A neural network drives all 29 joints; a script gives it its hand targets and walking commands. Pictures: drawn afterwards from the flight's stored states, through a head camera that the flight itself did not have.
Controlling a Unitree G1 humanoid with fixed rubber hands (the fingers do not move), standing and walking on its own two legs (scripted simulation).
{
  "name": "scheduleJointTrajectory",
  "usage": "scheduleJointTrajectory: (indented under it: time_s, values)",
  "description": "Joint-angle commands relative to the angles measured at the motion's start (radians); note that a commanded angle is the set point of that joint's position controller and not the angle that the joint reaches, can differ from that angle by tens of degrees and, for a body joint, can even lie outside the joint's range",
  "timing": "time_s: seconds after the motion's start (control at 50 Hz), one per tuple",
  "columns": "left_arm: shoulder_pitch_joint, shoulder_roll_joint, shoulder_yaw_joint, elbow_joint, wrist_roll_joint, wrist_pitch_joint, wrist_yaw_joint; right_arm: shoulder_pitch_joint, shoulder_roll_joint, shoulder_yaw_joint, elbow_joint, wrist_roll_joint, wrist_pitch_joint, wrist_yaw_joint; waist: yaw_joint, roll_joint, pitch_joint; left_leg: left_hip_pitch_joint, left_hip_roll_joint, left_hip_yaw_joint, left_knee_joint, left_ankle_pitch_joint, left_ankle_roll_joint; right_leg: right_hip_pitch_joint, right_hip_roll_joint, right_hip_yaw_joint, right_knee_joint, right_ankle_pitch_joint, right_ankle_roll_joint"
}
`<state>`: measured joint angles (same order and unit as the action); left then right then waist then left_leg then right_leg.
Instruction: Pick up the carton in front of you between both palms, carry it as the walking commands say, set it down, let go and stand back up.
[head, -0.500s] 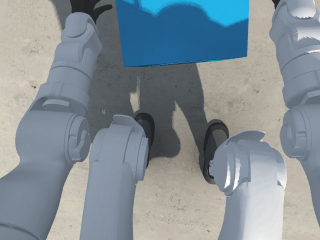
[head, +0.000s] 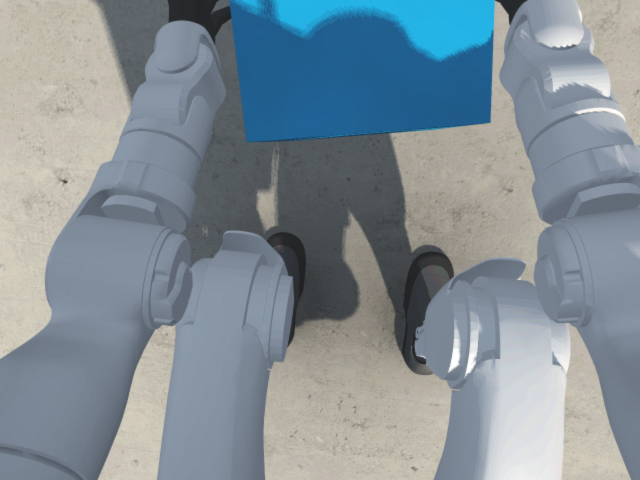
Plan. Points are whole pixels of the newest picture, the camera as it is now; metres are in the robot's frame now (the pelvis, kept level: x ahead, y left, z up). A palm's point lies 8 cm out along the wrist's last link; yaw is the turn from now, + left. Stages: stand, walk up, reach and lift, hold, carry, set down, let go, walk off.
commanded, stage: reach and lift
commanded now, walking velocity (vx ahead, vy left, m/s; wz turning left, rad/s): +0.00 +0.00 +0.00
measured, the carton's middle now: (357, 41) +0.52 +0.03 -0.25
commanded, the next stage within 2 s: none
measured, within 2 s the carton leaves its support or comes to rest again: leaves its support in 0.30 s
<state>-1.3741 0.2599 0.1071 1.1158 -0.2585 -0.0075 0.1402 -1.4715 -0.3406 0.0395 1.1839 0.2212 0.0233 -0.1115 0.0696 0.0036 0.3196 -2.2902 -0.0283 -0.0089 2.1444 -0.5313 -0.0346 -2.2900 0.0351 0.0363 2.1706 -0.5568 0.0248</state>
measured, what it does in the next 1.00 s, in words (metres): rises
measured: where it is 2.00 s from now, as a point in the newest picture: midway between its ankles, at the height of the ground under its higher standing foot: (349, 322)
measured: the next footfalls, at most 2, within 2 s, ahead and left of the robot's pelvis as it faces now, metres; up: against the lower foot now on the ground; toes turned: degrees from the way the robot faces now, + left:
none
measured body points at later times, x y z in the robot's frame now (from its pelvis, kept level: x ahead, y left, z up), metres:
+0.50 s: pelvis +0.01 +0.00 +0.00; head +0.33 -0.01 +0.31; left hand +0.53 +0.18 -0.11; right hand +0.56 -0.12 -0.12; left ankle +0.12 +0.13 -0.34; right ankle +0.11 -0.13 -0.34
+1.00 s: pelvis +0.01 +0.00 +0.13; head +0.25 +0.00 +0.51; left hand +0.49 +0.17 +0.07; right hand +0.51 -0.13 +0.07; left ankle +0.12 +0.13 -0.34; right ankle +0.11 -0.13 -0.34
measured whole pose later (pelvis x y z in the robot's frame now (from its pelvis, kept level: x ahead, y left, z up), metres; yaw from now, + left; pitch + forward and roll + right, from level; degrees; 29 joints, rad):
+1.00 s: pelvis +0.01 +0.00 +0.13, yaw -1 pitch +42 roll +0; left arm -0.96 -0.01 0.50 0.66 0.20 0.36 0.06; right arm -1.03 0.00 -0.43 0.75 -0.21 0.34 -0.06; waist 0.04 -0.02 -0.18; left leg -1.97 -0.10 -0.08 1.72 -0.48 -0.07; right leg -1.97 0.12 0.08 1.73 -0.50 0.05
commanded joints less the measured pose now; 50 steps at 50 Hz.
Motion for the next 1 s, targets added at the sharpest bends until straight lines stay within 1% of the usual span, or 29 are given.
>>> scheduleJointTrajectory:
  time_s: [0.0, 0.02, 0.04, 0.08, 0.1, 0.14, 0.16, 0.2, 0.26, 0.34, 0.38, 0.4, 0.44, 0.48, 0.5, 0.58, 0.62, 0.7, 0.8, 0.88, 0.98]
  values:
    - [-0.266, 0.038, 0.022, -0.072, 0.029, -0.016, 0.007, -0.304, -0.003, -0.008, -0.090, -0.021, -0.018, -0.008, 0.039, -0.077, -1.145, 0.579, -0.022, 0.049, -0.165, 0.273, -0.020, 0.581, 0.020, -0.038, -0.160, 0.211, -0.002]
    - [-0.313, -0.068, -0.029, -0.104, 0.019, -0.016, -0.010, -0.343, 0.098, 0.043, -0.115, -0.017, -0.017, 0.005, 0.032, -0.082, -1.142, 0.579, -0.029, 0.052, -0.164, 0.268, -0.011, 0.586, 0.028, -0.039, -0.163, 0.209, -0.008]
    - [-0.363, -0.164, -0.055, -0.095, 0.016, -0.016, -0.031, -0.386, 0.207, 0.068, -0.098, -0.012, -0.016, 0.023, 0.030, -0.088, -1.142, 0.571, -0.034, 0.053, -0.160, 0.268, -0.010, 0.579, 0.035, -0.042, -0.161, 0.213, -0.009]
    - [-0.485, -0.414, -0.103, -0.111, 0.028, -0.003, -0.086, -0.477, 0.474, 0.108, -0.095, -0.022, -0.002, 0.077, 0.030, -0.095, -1.135, 0.565, -0.052, 0.057, -0.147, 0.265, -0.009, 0.568, 0.054, -0.045, -0.152, 0.214, -0.011]
    - [-0.548, -0.540, -0.121, -0.122, 0.043, 0.012, -0.123, -0.512, 0.610, 0.113, -0.094, -0.038, 0.010, 0.112, 0.031, -0.102, -1.117, 0.556, -0.061, 0.062, -0.138, 0.253, -0.007, 0.558, 0.065, -0.048, -0.150, 0.206, -0.010]
    - [-0.619, -0.710, -0.127, -0.152, 0.076, 0.046, -0.191, -0.530, 0.802, 0.088, -0.107, -0.081, 0.033, 0.172, 0.025, -0.103, -1.084, 0.526, -0.074, 0.074, -0.125, 0.226, -0.002, 0.527, 0.085, -0.059, -0.146, 0.187, -0.014]
    - [-0.631, -0.764, -0.121, -0.167, 0.091, 0.062, -0.218, -0.523, 0.860, 0.067, -0.118, -0.099, 0.045, 0.195, 0.022, -0.094, -1.072, 0.515, -0.078, 0.079, -0.121, 0.224, 0.000, 0.507, 0.092, -0.064, -0.143, 0.188, -0.019]
    - [-0.636, -0.846, -0.121, -0.212, 0.102, 0.085, -0.255, -0.508, 0.943, 0.047, -0.155, -0.111, 0.062, 0.227, 0.020, -0.079, -1.092, 0.514, -0.085, 0.088, -0.111, 0.259, 0.002, 0.499, 0.101, -0.073, -0.132, 0.227, -0.028]
    - [-0.643, -0.932, -0.159, -0.306, 0.083, 0.108, -0.281, -0.509, 1.044, 0.073, -0.237, -0.086, 0.079, 0.243, 0.031, -0.073, -1.228, 0.570, -0.093, 0.096, -0.097, 0.358, 0.002, 0.554, 0.109, -0.084, -0.112, 0.324, -0.031]
    - [-0.614, -1.050, -0.230, -0.446, 0.036, 0.144, -0.282, -0.534, 1.157, 0.159, -0.413, -0.039, 0.104, 0.226, 0.046, -0.081, -1.562, 0.724, -0.105, 0.108, -0.092, 0.504, -0.004, 0.721, 0.120, -0.098, -0.106, 0.461, -0.019]
    - [-0.595, -1.083, -0.256, -0.506, 0.039, 0.179, -0.291, -0.512, 1.213, 0.182, -0.486, -0.046, 0.133, 0.220, 0.044, -0.090, -1.689, 0.743, -0.111, 0.114, -0.105, 0.512, -0.005, 0.807, 0.124, -0.102, -0.121, 0.490, -0.011]
    - [-0.583, -1.115, -0.280, -0.538, 0.044, 0.193, -0.289, -0.494, 1.242, 0.200, -0.519, -0.054, 0.147, 0.214, 0.034, -0.092, -1.741, 0.748, -0.114, 0.121, -0.115, 0.502, -0.009, 0.827, 0.131, -0.108, -0.134, 0.488, -0.007]
    - [-0.549, -1.143, -0.298, -0.581, 0.061, 0.222, -0.290, -0.444, 1.279, 0.206, -0.553, -0.075, 0.178, 0.209, 0.028, -0.088, -1.774, 0.752, -0.121, 0.128, -0.149, 0.464, -0.012, 0.837, 0.139, -0.113, -0.169, 0.452, -0.003]
    - [-0.505, -1.173, -0.295, -0.584, 0.092, 0.254, -0.295, -0.386, 1.311, 0.191, -0.542, -0.108, 0.209, 0.213, 0.023, -0.080, -1.720, 0.728, -0.128, 0.131, -0.194, 0.390, -0.011, 0.793, 0.146, -0.118, -0.217, 0.371, -0.003]
    - [-0.479, -1.184, -0.281, -0.561, 0.113, 0.270, -0.299, -0.359, 1.324, 0.173, -0.517, -0.126, 0.225, 0.218, 0.022, -0.078, -1.657, 0.702, -0.129, 0.131, -0.218, 0.341, -0.010, 0.756, 0.146, -0.119, -0.244, 0.319, -0.004]
    - [-0.392, -1.203, -0.158, -0.414, 0.228, 0.321, -0.320, -0.282, 1.333, 0.046, -0.373, -0.223, 0.274, 0.244, 0.017, -0.069, -1.370, 0.595, -0.128, 0.123, -0.326, 0.146, 0.001, 0.612, 0.145, -0.116, -0.356, 0.122, -0.011]
    - [-0.380, -1.203, -0.107, -0.376, 0.274, 0.331, -0.326, -0.279, 1.322, -0.012, -0.337, -0.265, 0.281, 0.253, 0.015, -0.067, -1.317, 0.589, -0.127, 0.120, -0.372, 0.106, 0.005, 0.597, 0.146, -0.114, -0.400, 0.084, -0.015]
    - [-0.385, -1.209, -0.056, -0.354, 0.321, 0.334, -0.334, -0.283, 1.313, -0.083, -0.306, -0.312, 0.282, 0.264, 0.007, -0.060, -1.329, 0.640, -0.130, 0.111, -0.443, 0.095, 0.010, 0.629, 0.150, -0.113, -0.471, 0.074, -0.018]
    - [-0.358, -1.240, -0.055, -0.356, 0.343, 0.344, -0.344, -0.246, 1.331, -0.107, -0.304, -0.337, 0.291, 0.276, -0.005, -0.035, -1.392, 0.733, -0.133, 0.104, -0.525, 0.099, 0.008, 0.704, 0.152, -0.111, -0.548, 0.080, -0.019]
    - [-0.312, -1.283, -0.098, -0.380, 0.331, 0.356, -0.352, -0.203, 1.371, -0.067, -0.344, -0.323, 0.302, 0.289, -0.010, -0.021, -1.460, 0.831, -0.134, 0.099, -0.577, 0.140, 0.005, 0.783, 0.152, -0.110, -0.596, 0.120, -0.015]
    - [-0.239, -1.335, -0.186, -0.433, 0.290, 0.364, -0.355, -0.140, 1.425, 0.029, -0.424, -0.278, 0.311, 0.299, -0.011, -0.020, -1.517, 0.953, -0.138, 0.089, -0.632, 0.220, -0.001, 0.895, 0.153, -0.102, -0.652, 0.195, -0.005]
